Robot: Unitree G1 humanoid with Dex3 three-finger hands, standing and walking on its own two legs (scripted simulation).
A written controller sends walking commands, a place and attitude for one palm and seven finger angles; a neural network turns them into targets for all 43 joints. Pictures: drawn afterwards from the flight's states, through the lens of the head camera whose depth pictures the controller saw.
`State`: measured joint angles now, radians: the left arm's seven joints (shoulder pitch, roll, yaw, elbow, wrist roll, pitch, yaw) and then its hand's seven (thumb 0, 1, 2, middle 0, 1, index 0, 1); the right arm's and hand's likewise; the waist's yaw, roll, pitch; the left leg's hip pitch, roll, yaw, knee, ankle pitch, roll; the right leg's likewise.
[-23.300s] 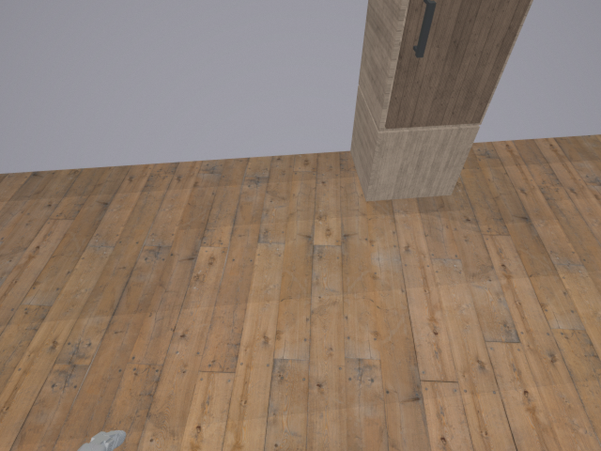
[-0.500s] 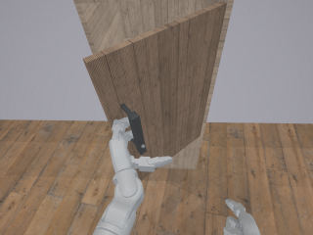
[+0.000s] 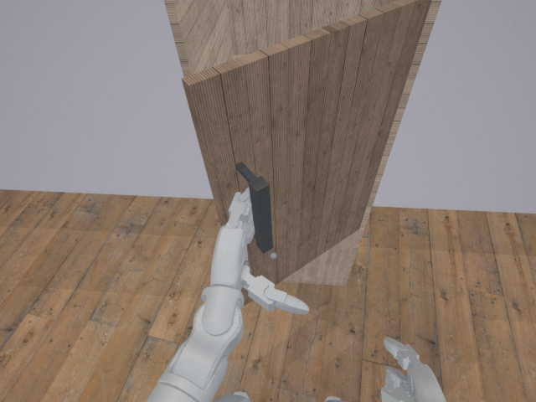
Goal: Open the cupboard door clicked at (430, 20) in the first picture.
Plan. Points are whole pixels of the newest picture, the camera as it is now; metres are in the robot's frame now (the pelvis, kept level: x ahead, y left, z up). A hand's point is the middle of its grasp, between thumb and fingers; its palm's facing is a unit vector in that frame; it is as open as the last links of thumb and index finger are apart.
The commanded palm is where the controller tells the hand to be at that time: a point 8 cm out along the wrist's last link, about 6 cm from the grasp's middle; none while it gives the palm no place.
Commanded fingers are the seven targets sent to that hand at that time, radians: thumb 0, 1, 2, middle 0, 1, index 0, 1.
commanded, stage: slide the hand sideways off the handle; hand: left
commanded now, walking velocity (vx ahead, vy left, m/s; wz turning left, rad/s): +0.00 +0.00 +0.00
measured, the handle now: (254, 210) +0.38 +0.05 +0.08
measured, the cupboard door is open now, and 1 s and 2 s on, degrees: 40 42 42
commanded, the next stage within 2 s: draw the hand back to the body in 1.04 s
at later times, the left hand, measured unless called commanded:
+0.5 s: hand (262, 280) +0.27 +0.03 +0.08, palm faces -0.08 -1.00 +0.02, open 16.4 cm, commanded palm +0.24 +0.09 +0.08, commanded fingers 0.00 -0.50 0.30 -0.15 -0.30 -0.15 -0.30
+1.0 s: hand (223, 305) +0.23 +0.08 +0.07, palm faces -0.04 -1.00 -0.01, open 16.3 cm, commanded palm +0.20 +0.13 +0.08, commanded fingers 0.00 -0.50 0.30 -0.15 -0.30 -0.15 -0.30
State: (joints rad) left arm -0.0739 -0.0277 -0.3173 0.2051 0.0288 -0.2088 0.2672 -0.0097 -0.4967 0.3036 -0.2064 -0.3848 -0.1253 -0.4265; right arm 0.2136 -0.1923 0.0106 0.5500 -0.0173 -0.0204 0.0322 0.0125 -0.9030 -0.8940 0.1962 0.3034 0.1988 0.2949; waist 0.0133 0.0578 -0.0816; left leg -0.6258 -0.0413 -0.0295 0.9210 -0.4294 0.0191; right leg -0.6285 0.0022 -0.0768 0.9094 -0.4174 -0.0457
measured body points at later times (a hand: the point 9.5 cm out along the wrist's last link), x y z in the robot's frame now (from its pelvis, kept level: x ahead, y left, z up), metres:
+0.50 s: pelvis +0.02 +0.01 +0.00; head +0.05 -0.01 +0.45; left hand +0.26 +0.08 +0.08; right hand +0.19 -0.21 -0.08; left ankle +0.02 +0.11 -0.69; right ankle +0.03 -0.09 -0.69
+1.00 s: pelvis +0.03 -0.01 -0.01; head +0.07 -0.03 +0.44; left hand +0.23 +0.13 +0.08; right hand +0.21 -0.23 -0.09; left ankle +0.02 +0.11 -0.69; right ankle +0.03 -0.09 -0.69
